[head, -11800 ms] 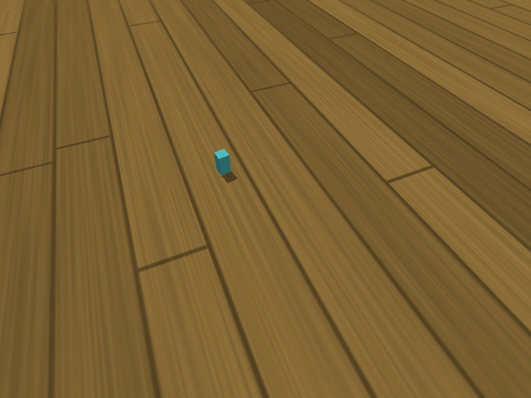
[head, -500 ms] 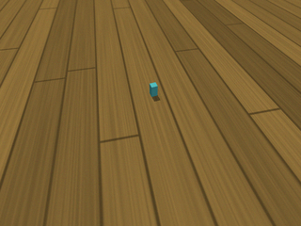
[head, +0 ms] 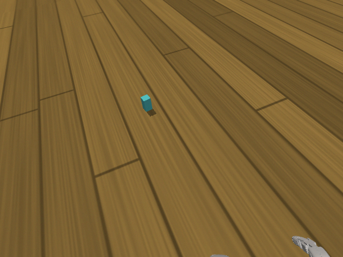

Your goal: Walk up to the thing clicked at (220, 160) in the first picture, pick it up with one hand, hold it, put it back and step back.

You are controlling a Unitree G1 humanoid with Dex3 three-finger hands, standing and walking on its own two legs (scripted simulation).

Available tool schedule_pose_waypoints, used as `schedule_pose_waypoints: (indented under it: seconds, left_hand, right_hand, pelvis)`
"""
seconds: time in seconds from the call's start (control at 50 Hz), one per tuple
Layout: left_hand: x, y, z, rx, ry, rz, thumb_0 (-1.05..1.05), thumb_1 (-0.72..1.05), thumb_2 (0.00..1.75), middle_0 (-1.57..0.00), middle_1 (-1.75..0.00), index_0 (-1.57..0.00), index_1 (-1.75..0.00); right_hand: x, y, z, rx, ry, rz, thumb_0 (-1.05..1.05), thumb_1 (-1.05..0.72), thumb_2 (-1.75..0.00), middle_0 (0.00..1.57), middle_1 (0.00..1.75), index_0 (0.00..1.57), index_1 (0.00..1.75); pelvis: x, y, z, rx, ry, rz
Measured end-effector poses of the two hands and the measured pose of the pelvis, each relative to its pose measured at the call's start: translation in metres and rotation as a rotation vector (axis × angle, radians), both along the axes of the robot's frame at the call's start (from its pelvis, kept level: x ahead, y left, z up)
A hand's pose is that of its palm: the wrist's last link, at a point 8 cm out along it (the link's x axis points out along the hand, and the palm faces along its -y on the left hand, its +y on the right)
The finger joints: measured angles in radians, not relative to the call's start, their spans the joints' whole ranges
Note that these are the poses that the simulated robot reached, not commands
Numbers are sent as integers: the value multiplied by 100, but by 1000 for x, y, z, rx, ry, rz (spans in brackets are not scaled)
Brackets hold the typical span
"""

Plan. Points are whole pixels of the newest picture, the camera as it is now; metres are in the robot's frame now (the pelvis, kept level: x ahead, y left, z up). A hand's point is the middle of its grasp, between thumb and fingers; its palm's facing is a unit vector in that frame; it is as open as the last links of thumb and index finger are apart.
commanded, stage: walk up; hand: left
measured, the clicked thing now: (146, 103) +1.36 +0.23 -0.71
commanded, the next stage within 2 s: none
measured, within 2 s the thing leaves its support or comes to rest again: neither
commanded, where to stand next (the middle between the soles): +0.99 +0.48 m, yaw -64 degrees
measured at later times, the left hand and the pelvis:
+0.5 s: hand (58, 201) +0.32 +0.38 -0.15, palm faces -0.30 -0.79 -0.53, open 7.4 cm; pelvis +0.23 +0.08 -0.04, yaw -16 degrees
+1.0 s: hand (91, 113) +0.69 +0.34 -0.13, palm faces -0.44 -0.70 -0.56, open 7.4 cm; pelvis +0.43 +0.15 -0.03, yaw -31 degrees
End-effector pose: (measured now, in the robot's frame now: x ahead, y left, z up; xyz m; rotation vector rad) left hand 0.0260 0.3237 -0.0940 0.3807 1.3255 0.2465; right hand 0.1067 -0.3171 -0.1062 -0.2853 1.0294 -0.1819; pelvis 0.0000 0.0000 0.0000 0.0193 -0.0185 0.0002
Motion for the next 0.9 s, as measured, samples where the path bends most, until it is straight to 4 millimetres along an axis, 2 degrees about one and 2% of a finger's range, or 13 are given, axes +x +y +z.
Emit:
schedule_pose_waypoints:
  seconds: [0.06,0.1,0.14,0.18,0.26,0.36,0.44,0.5,0.54,0.62,0.7,0.82,0.9]
  left_hand:
    - [37,6,12,40,-50,-46,1,90,89,-20,-30,-20,-30]
    - [59,13,14,93,-106,-84,1,90,89,-20,-30,-21,-30]
    - [72,19,14,145,-149,-89,0,90,89,-20,-30,-21,-30]
    - [80,19,17,159,-146,-85,0,90,89,-20,-30,-20,-30]
    - [102,18,24,146,-103,-111,0,90,89,-20,-30,-20,-30]
    - [159,32,22,115,-76,-188,0,90,89,-21,-30,-21,-30]
    - [232,59,9,111,-77,-276,1,89,89,-21,-30,-21,-30]
    - [304,87,-10,127,-88,-354,1,89,89,-21,-30,-21,-30]
    - [357,98,-20,145,-109,-397,1,89,89,-21,-30,-21,-30]
    - [451,88,-11,106,-193,-484,1,90,89,-20,-30,-20,-30]
    - [523,71,7,66,-230,-576,0,90,89,-20,-30,-20,-30]
    - [607,41,19,58,-261,-685,0,90,89,-20,-30,-20,-30]
    - [648,34,12,70,-338,-719,0,90,89,-20,-30,-21,-30]
  right_hand:
    - [-2,-19,-10,-1,16,-36,1,-90,-90,21,30,21,30]
    - [3,-33,-24,-13,32,-41,1,-90,-90,21,30,21,30]
    - [13,-40,-35,-22,57,-44,1,-90,-90,20,30,21,30]
    - [28,-37,-36,-8,58,-49,1,-90,-90,20,30,20,29]
    - [66,-20,-23,22,-5,-49,1,-91,-90,20,30,20,29]
    - [107,2,-8,31,-52,-67,1,-90,-90,20,30,21,29]
    - [134,17,-4,-5,-46,-126,1,-90,-90,20,30,21,30]
    - [147,32,-6,-56,-47,-194,1,-90,-90,20,30,21,30]
    - [145,46,-7,-84,-41,-249,1,-90,-90,20,30,21,30]
    - [126,82,0,-56,54,-381,1,-90,-90,20,30,21,29]
    - [114,115,7,-29,114,-471,1,-90,-90,20,30,21,29]
    - [109,154,-8,8,173,-591,1,-90,-90,20,30,21,30]
    - [131,169,-37,42,193,-616,1,-90,-90,20,30,21,30]
  pelvis:
    - [19,-6,-6,4,-12,-42]
    - [33,-13,-20,5,-13,-54]
    - [44,-15,-30,-26,-23,-61]
    - [57,-12,-28,-51,-31,-85]
    - [90,0,-16,-63,-41,-135]
    - [139,24,-11,-65,-31,-209]
    - [187,52,-19,-79,-11,-255]
    - [225,77,-35,-70,-8,-287]
    - [242,90,-42,-49,-21,-309]
    - [274,106,-26,-44,-11,-349]
    - [313,117,-10,-27,3,-406]
    - [368,129,-9,-14,1,-480]
    - [397,132,-29,-32,-4,-520]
